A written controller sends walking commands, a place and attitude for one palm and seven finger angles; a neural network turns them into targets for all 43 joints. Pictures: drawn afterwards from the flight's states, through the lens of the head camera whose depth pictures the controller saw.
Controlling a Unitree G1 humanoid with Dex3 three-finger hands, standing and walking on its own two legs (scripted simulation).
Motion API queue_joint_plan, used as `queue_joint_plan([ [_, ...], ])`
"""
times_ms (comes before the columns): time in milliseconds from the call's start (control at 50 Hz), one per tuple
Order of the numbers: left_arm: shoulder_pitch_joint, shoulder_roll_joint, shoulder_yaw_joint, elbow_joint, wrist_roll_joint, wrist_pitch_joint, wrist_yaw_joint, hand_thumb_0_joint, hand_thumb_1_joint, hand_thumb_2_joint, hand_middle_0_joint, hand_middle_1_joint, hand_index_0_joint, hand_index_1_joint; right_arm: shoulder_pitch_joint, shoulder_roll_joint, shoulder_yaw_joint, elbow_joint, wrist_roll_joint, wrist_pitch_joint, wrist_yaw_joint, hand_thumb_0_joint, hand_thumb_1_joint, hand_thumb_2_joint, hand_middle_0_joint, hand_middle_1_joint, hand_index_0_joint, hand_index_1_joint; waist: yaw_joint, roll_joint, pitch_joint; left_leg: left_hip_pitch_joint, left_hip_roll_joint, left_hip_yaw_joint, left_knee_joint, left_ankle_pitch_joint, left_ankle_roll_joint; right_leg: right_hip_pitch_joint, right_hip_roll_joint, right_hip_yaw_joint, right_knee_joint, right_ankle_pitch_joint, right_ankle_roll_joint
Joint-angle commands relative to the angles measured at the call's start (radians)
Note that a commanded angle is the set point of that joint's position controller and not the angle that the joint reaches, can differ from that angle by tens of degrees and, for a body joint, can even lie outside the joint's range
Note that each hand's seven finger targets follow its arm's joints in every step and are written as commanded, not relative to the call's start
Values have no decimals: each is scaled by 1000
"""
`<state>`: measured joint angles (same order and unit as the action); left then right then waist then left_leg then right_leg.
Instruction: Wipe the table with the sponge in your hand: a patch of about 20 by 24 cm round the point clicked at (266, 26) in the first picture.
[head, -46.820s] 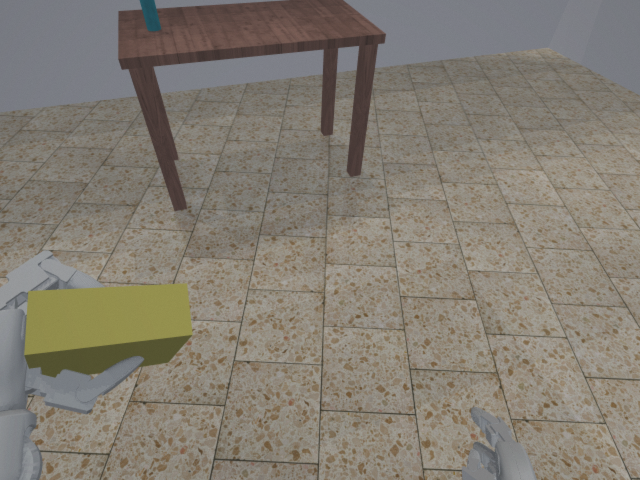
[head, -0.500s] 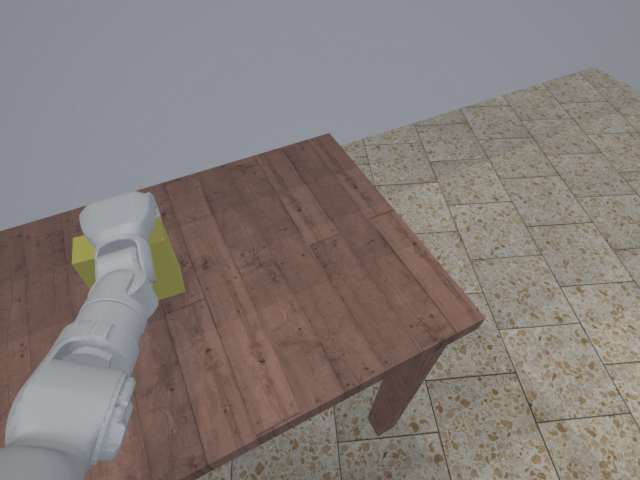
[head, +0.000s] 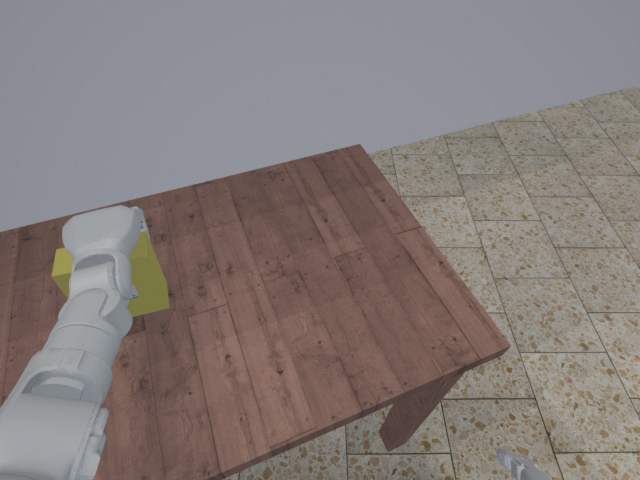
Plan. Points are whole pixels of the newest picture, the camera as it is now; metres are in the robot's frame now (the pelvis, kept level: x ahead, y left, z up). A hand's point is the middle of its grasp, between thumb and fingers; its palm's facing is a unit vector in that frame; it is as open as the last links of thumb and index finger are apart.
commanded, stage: wipe back along the first lane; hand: left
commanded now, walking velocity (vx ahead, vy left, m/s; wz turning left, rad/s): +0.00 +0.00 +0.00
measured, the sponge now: (121, 289) +0.37 +0.32 -0.02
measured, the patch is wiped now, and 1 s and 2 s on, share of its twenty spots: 1.00 1.00 1.00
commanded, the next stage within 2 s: lift the sponge slowly off the table in 1.68 s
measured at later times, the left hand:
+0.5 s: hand (113, 285) +0.34 +0.30 +0.03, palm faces -0.05 -0.05 -1.00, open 9.5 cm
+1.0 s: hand (119, 306) +0.31 +0.28 +0.03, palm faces -0.04 -0.04 -1.00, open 9.5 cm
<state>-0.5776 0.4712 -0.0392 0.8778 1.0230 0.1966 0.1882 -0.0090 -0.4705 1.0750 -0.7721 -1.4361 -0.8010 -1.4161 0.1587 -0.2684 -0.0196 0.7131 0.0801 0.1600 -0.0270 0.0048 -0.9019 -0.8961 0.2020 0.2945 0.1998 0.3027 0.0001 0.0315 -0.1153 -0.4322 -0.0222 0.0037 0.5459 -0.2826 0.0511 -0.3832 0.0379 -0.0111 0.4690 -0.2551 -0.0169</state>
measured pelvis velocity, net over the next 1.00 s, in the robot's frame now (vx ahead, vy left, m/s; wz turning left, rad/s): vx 0.00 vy -0.01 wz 0.00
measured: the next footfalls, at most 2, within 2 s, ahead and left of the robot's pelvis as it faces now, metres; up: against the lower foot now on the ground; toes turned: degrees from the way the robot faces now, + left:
none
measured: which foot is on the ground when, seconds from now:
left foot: down 0.00-1.00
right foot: down 0.00-1.00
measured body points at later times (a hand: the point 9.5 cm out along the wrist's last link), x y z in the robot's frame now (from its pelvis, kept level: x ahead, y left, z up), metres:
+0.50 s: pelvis +0.00 +0.00 +0.00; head +0.01 +0.00 +0.45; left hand +0.34 +0.30 +0.09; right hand +0.16 -0.25 -0.11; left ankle -0.01 +0.08 -0.73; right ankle -0.02 -0.12 -0.73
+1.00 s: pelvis +0.00 -0.01 +0.00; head +0.00 -0.02 +0.45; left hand +0.31 +0.28 +0.09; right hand +0.18 -0.24 -0.11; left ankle -0.01 +0.08 -0.73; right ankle -0.02 -0.12 -0.73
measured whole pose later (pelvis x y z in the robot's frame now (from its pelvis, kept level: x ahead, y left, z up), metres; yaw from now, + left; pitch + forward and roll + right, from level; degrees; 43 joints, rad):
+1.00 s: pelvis +0.00 -0.01 +0.00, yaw +0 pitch +6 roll -1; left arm -0.24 0.39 -0.11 0.47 0.98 0.34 0.21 -0.02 -0.44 1.07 -0.74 -1.46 -0.76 -1.46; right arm 0.12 -0.26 0.01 0.68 0.09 0.16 -0.02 0.01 -0.90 -0.90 0.20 0.29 0.20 0.30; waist 0.05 0.06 -0.11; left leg -0.35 -0.02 0.01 0.53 -0.28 0.04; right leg -0.31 0.04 0.00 0.48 -0.27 -0.02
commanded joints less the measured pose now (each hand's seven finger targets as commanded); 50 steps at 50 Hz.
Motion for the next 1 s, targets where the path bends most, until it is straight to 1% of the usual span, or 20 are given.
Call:
queue_joint_plan([
  [0,-312,326,90,-129,52,0,21,0,100,1300,-1200,-1600,-1200,-1600,-7,-157,-46,-91,-12,-30,-12,0,-900,-900,200,300,200,300,3,20,-287,188,18,-46,-24,392,-4,103,-12,25,-16,366,-65],
  [80,-218,225,34,-155,42,-7,18,0,100,1300,-1200,-1600,-1200,-1600,-15,-148,-51,-106,-12,-33,-4,0,-900,-900,200,300,200,300,8,21,-301,201,19,-42,-12,442,-9,108,-10,23,-7,415,-64],
  [180,-75,187,47,-223,-2,12,25,0,100,1300,-1200,-1600,-1200,-1600,-32,-151,-58,-118,-8,-31,8,0,-900,-900,200,300,200,300,29,-9,-330,215,23,-46,3,520,-13,142,-10,26,4,497,-62],
  [240,23,152,36,-274,-26,40,27,0,100,1300,-1200,-1600,-1200,-1600,-61,-151,-55,-131,-4,-32,16,0,-900,-900,200,300,200,300,37,-59,-306,190,21,-45,-5,491,-11,167,-14,28,4,514,-56],
  [260,43,123,21,-305,-35,48,24,0,100,1300,-1200,-1600,-1200,-1600,-73,-147,-55,-138,-1,-34,18,0,-900,-900,200,300,200,300,35,-45,-301,197,21,-47,-8,507,-11,171,-16,26,3,520,-56],
  [320,72,125,8,-292,-27,86,17,0,100,1300,-1200,-1600,-1200,-1600,-85,-152,-46,-138,6,-33,18,0,-900,-900,200,300,200,300,28,-83,-212,160,16,-52,-25,410,-7,140,-10,26,-13,432,-56],
  [360,11,90,-38,-309,-17,109,10,0,100,1300,-1200,-1600,-1200,-1600,-102,-149,-38,-140,8,-31,14,0,-900,-900,200,300,200,300,13,-55,-161,152,15,-59,-46,354,-9,109,-10,16,-21,351,-60],
  [380,4,100,-37,-298,-10,120,7,0,100,1300,-1200,-1600,-1200,-1600,-98,-150,-37,-139,9,-31,13,0,-900,-900,200,300,200,300,17,-50,-150,156,16,-64,-51,329,-8,91,-6,13,-26,301,-63],
  [420,33,114,-29,-294,-3,128,1,0,100,1300,-1200,-1600,-1200,-1600,-104,-145,-32,-146,9,-33,10,0,-900,-900,200,300,200,300,30,-28,-162,164,12,-66,-56,300,-10,92,-6,13,-33,252,-67],
  [460,32,92,-42,-316,-4,121,-7,0,100,1300,-1200,-1600,-1200,-1600,-111,-139,-31,-152,9,-36,9,0,-900,-900,200,300,200,300,31,-13,-185,183,14,-72,-56,308,-15,97,-4,11,-26,245,-71],
  [540,47,23,-98,-333,-3,115,-12,0,100,1300,-1200,-1600,-1200,-1600,-126,-130,-25,-168,5,-37,8,0,-900,-900,200,300,200,300,32,-8,-165,185,16,-75,-58,256,-17,56,1,8,-28,179,-73],
  [660,53,9,-88,-371,-20,127,0,0,100,1300,-1200,-1600,-1200,-1600,-151,-127,-22,-178,4,-34,1,0,-900,-900,200,300,200,300,36,-53,-154,176,18,-82,-71,218,-17,65,0,9,-33,149,-72],
  [700,52,35,-74,-360,-17,136,4,0,100,1300,-1200,-1600,-1200,-1600,-159,-127,-16,-177,4,-32,-6,0,-900,-900,200,300,200,300,37,-62,-135,163,13,-78,-74,192,-14,64,0,14,-38,131,-69],
  [780,62,46,-68,-378,-11,149,2,0,100,1300,-1200,-1600,-1200,-1600,-164,-126,-12,-177,2,-36,-10,0,-900,-900,200,300,200,300,42,-49,-147,167,9,-71,-73,206,-10,93,-4,23,-38,158,-70],
  [840,158,15,-79,-405,-24,146,-2,0,100,1300,-1200,-1600,-1200,-1600,-173,-121,-12,-184,2,-46,-7,0,-900,-900,200,300,200,300,54,-51,-170,180,4,-63,-61,251,-9,123,-6,33,-33,231,-69],
  [860,190,35,-52,-423,-30,144,-2,0,100,1300,-1200,-1600,-1200,-1600,-175,-125,-14,-185,1,-49,-5,0,-900,-900,200,300,200,300,62,-47,-194,183,5,-67,-63,265,-11,146,-6,35,-29,248,-71],
  [900,230,43,-42,-443,-44,146,-3,0,100,1300,-1200,-1600,-1200,-1600,-180,-124,-11,-188,1,-52,-5,0,-900,-900,200,300,200,300,64,-63,-181,176,2,-62,-60,269,-8,162,-8,47,-30,284,-67],
  [940,279,12,-61,-476,-54,150,-6,0,100,1300,-1200,-1600,-1200,-1600,-192,-122,-9,-193,2,-56,-1,0,-900,-900,200,300,200,300,64,-70,-158,171,2,-62,-62,281,-10,163,-9,48,-29,309,-66],
  [960,301,25,-43,-506,-56,153,-4,0,100,1300,-1200,-1600,-1200,-1600,-197,-126,-14,-194,2,-59,3,0,-900,-900,200,300,200,300,70,-60,-175,177,3,-66,-61,298,-11,178,-8,51,-23,326,-69],
  [980,325,-9,-70,-534,-64,156,-6,0,100,1300,-1200,-1600,-1200,-1600,-202,-119,-13,-201,2,-62,4,0,-900,-900,200,300,200,300,67,-67,-165,183,2,-61,-57,309,-7,182,-11,49,-24,351,-65],
])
